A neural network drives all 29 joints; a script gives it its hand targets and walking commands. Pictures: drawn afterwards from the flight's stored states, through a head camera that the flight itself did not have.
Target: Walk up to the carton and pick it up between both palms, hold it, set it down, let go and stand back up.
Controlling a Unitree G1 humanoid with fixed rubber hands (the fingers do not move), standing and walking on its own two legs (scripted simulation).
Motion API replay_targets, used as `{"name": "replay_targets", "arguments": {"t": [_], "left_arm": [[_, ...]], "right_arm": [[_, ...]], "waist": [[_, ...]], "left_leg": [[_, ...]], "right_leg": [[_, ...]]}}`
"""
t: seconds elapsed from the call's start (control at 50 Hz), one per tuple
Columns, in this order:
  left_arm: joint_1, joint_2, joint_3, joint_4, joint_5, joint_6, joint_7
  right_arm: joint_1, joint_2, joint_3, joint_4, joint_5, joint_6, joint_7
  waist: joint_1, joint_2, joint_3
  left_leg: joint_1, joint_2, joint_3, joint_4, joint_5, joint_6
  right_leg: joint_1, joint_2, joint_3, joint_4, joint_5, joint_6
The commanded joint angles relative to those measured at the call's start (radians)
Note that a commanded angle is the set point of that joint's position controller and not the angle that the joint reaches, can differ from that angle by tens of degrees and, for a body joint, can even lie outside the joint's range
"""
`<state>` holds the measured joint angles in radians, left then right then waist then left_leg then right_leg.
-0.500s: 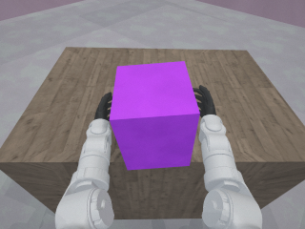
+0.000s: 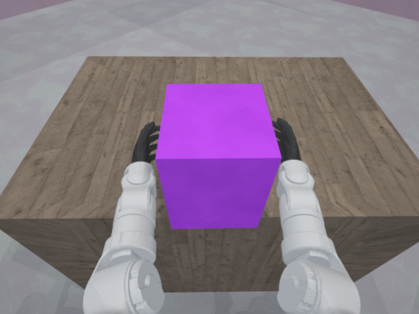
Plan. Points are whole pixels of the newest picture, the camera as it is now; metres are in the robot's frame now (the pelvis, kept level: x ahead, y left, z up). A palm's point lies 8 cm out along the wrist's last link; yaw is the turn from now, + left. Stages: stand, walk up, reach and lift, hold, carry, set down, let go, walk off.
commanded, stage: set down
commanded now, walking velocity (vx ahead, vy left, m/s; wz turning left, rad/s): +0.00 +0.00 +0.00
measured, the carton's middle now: (214, 159) +0.45 -0.01 +0.05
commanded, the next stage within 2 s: none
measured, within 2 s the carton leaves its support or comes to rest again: neither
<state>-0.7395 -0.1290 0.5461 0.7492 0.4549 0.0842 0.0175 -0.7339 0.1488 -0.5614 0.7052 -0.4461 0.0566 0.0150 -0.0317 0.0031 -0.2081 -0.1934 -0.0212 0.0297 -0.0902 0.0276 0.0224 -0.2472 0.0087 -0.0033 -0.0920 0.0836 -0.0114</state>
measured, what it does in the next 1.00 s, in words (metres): stands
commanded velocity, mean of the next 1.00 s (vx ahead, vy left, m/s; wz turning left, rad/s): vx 0.00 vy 0.00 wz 0.00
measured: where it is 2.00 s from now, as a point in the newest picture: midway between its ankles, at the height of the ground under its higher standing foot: outside the picture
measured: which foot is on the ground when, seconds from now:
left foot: down 0.00-1.00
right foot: down 0.00-1.00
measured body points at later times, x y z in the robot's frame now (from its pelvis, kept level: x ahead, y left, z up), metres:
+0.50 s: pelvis +0.00 +0.00 +0.00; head +0.04 +0.00 +0.45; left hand +0.43 +0.14 +0.09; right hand +0.42 -0.16 +0.10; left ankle -0.04 +0.10 -0.75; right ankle +0.00 -0.11 -0.75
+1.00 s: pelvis -0.01 +0.00 +0.00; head +0.03 +0.01 +0.45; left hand +0.44 +0.16 +0.11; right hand +0.44 -0.16 +0.11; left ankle -0.04 +0.10 -0.75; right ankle +0.00 -0.11 -0.75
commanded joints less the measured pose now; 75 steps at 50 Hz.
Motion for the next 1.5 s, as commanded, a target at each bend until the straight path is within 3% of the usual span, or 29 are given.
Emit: {"name": "replay_targets", "arguments": {"t": [0.0, 0.14, 0.22, 0.56, 0.64, 0.66, 0.74, 0.8, 0.88, 0.96, 1.0, 1.04, 1.12, 1.24, 1.3, 1.4, 1.44, 1.46, 1.48], "left_arm": [[-0.439, -0.396, -0.264, 0.022, -0.015, -0.045, -0.162], [-0.455, -0.376, -0.26, -0.001, -0.031, -0.049, -0.183], [-0.452, -0.343, -0.273, -0.016, -0.04, -0.049, -0.187], [-0.427, -0.182, -0.24, 0.035, -0.079, -0.034, -0.12], [-0.429, 0.035, -0.196, 0.06, -0.106, -0.047, -0.052], [-0.461, 0.13, -0.209, 0.045, -0.147, -0.051, -0.024], [-0.581, 0.257, -0.291, 0.077, -0.326, -0.047, 0.084], [-0.621, 0.296, -0.359, 0.083, -0.418, -0.037, 0.122], [-0.615, 0.348, -0.417, 0.093, -0.471, -0.012, 0.119], [-0.545, 0.383, -0.426, 0.187, -0.504, 0.019, 0.106], [-0.552, 0.398, -0.432, 0.205, -0.529, 0.023, 0.096], [-0.588, 0.439, -0.435, 0.185, -0.545, 0.023, 0.088], [-0.691, 0.472, -0.474, 0.071, -0.606, 0.017, 0.083], [-0.738, 0.491, -0.53, 0.096, -0.672, 0.082, 0.073], [-0.762, 0.52, -0.523, 0.119, -0.677, 0.109, 0.076], [-0.801, 0.541, -0.518, 0.095, -0.678, 0.135, 0.084], [-0.797, 0.543, -0.504, 0.093, -0.678, 0.15, 0.09], [-0.784, 0.546, -0.498, 0.104, -0.682, 0.157, 0.09], [-0.784, 0.557, -0.502, 0.105, -0.678, 0.161, 0.092]], "right_arm": [[-0.419, 0.399, 0.272, 0.006, -0.006, -0.017, 0.108], [-0.394, 0.411, 0.292, -0.011, -0.012, 0.003, 0.094], [-0.374, 0.4, 0.307, -0.03, 0.01, 0.001, 0.087], [-0.362, 0.191, 0.232, 0.028, 0.051, 0.002, 0.059], [-0.371, -0.024, 0.17, 0.052, 0.088, -0.022, 0.005], [-0.38, -0.107, 0.167, 0.053, 0.118, -0.023, -0.021], [-0.534, -0.25, 0.254, 0.064, 0.294, -0.028, -0.12], [-0.593, -0.272, 0.335, 0.06, 0.397, -0.022, -0.156], [-0.564, -0.336, 0.362, 0.095, 0.441, 0.004, -0.168], [-0.51, -0.382, 0.385, 0.136, 0.46, 0.039, -0.163], [-0.518, -0.401, 0.387, 0.15, 0.473, 0.045, -0.159], [-0.54, -0.407, 0.401, 0.149, 0.5, 0.05, -0.157], [-0.609, -0.421, 0.432, 0.084, 0.553, 0.057, -0.161], [-0.657, -0.451, 0.453, 0.085, 0.579, 0.126, -0.178], [-0.689, -0.489, 0.438, 0.085, 0.594, 0.149, -0.185], [-0.736, -0.52, 0.424, 0.046, 0.587, 0.17, -0.194], [-0.721, -0.51, 0.426, 0.057, 0.585, 0.193, -0.194], [-0.71, -0.508, 0.429, 0.054, 0.587, 0.202, -0.19], [-0.702, -0.524, 0.42, 0.075, 0.596, 0.21, -0.187]], "waist": [[0.019, -0.003, -0.411], [0.01, -0.036, -0.42], [0.023, -0.013, -0.426], [0.007, 0.015, -0.354], [0.017, 0.025, -0.398], [-0.002, 0.017, -0.406], [0.015, 0.004, -0.514], [0.022, -0.006, -0.613], [0.018, 0.027, -0.66], [0.014, -0.024, -0.511], [0.01, -0.017, -0.461], [0.017, -0.019, -0.441], [-0.002, 0.001, -0.503], [-0.02, 0.002, -0.481], [-0.025, 0.038, -0.483], [-0.027, 0.061, -0.578], [-0.023, 0.047, -0.561], [-0.022, 0.008, -0.563], [-0.017, 0.034, -0.53]], "left_leg": [[0.093, -0.021, 0.006, -0.023, 0.244, -0.003], [0.087, -0.029, 0.009, -0.046, 0.234, 0.015], [0.089, -0.023, 0.002, -0.041, 0.254, 0.009], [0.129, -0.013, -0.013, 0.031, 0.28, -0.028], [0.129, -0.014, 0.0, 0.076, 0.253, -0.034], [0.137, -0.011, -0.002, 0.099, 0.234, -0.036], [0.131, -0.005, -0.008, 0.188, 0.287, -0.034], [0.127, -0.006, -0.019, 0.262, 0.377, -0.047], [0.127, -0.022, -0.029, 0.325, 0.45, -0.064], [0.061, -0.019, -0.041, 0.309, 0.359, -0.056], [0.039, -0.025, -0.039, 0.302, 0.307, -0.054], [0.007, -0.029, -0.031, 0.292, 0.247, -0.044], [0.003, -0.021, -0.04, 0.306, 0.234, -0.044], [-0.034, -0.017, -0.042, 0.32, 0.066, -0.044], [-0.064, -0.024, -0.028, 0.338, 0.0, -0.042], [-0.034, -0.019, -0.038, 0.339, 0.06, -0.05], [-0.028, -0.018, -0.04, 0.342, 0.087, -0.045], [-0.013, -0.017, -0.046, 0.339, 0.108, -0.045], [-0.022, -0.019, -0.043, 0.33, 0.109, -0.042]], "right_leg": [[0.352, 0.007, -0.013, 0.003, 0.285, 0.0], [0.386, 0.007, -0.018, 0.022, 0.349, 0.025], [0.394, 0.008, -0.007, 0.032, 0.346, 0.024], [0.314, 0.024, -0.018, 0.042, 0.249, 0.005], [0.286, 0.019, -0.02, 0.067, 0.196, 0.005], [0.271, 0.018, -0.02, 0.082, 0.189, 0.004], [0.27, 0.02, -0.026, 0.177, 0.211, 0.008], [0.286, 0.025, -0.018, 0.253, 0.274, 0.003], [0.316, 0.02, 0.0, 0.31, 0.356, 0.009], [0.31, 0.015, 0.01, 0.32, 0.316, 0.013], [0.314, 0.012, 0.011, 0.326, 0.3, 0.018], [0.328, 0.009, 0.013, 0.331, 0.279, 0.025], [0.33, 0.007, 0.014, 0.346, 0.26, 0.019], [0.232, 0.009, -0.002, 0.348, 0.07, 0.012], [0.214, 0.007, -0.005, 0.361, 0.006, 0.01], [0.236, 0.006, -0.005, 0.365, 0.055, 0.005], [0.251, 0.008, -0.005, 0.366, 0.082, 0.008], [0.266, 0.007, -0.002, 0.363, 0.099, 0.008], [0.265, 0.01, -0.003, 0.362, 0.108, 0.008]]}}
